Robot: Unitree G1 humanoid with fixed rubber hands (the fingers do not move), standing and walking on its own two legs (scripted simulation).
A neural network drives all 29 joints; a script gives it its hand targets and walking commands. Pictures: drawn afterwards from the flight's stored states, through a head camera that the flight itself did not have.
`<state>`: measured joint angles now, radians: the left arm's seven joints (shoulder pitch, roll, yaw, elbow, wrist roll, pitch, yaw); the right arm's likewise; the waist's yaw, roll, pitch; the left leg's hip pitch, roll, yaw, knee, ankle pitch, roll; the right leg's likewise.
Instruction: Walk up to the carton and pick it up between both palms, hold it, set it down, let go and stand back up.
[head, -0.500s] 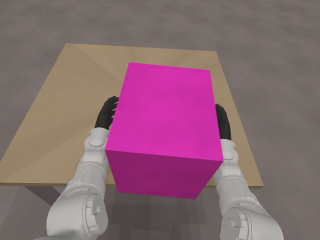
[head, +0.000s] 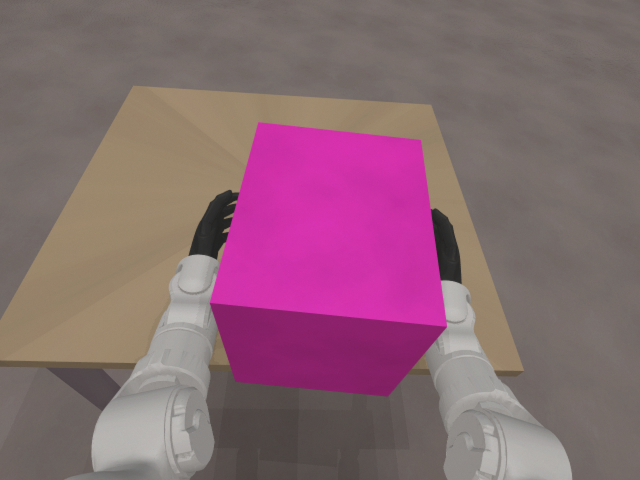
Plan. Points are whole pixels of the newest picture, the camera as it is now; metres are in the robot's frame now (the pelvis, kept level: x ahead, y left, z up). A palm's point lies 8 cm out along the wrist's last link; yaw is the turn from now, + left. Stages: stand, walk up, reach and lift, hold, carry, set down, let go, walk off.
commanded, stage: reach and lift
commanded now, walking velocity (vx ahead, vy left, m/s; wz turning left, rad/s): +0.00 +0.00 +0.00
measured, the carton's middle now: (325, 264) +0.39 +0.00 +0.03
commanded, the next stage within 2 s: none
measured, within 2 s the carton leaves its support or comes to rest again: leaves its support in 0.28 s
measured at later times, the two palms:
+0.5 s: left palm (209, 245) +0.39 +0.16 +0.07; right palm (452, 263) +0.36 -0.16 +0.08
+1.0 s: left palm (191, 227) +0.36 +0.16 +0.13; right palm (467, 241) +0.35 -0.15 +0.14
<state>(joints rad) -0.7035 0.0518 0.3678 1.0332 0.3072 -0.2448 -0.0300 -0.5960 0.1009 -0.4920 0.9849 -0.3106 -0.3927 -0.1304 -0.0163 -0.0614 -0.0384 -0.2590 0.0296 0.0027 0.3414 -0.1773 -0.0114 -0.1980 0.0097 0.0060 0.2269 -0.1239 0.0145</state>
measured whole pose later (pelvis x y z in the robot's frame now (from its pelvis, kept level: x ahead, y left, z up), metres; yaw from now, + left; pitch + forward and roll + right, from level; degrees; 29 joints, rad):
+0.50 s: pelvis -0.01 +0.00 +0.00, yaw +0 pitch +7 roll -1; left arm -0.72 0.08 0.25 1.06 0.16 -0.24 0.03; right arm -0.60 0.04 -0.32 0.95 -0.16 -0.32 -0.16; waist -0.01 -0.05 -0.11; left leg -0.30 0.03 0.01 0.32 -0.15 -0.01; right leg -0.26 0.01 0.01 0.24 -0.11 0.01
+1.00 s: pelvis -0.01 +0.00 +0.00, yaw +1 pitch -5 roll -1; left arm -0.60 0.01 0.24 0.51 0.20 0.27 0.02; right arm -0.57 -0.03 -0.12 0.67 0.07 0.04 -0.16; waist -0.05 -0.07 0.01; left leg -0.08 0.01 -0.01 0.34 -0.18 0.00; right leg -0.02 -0.01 -0.01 0.24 -0.14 0.02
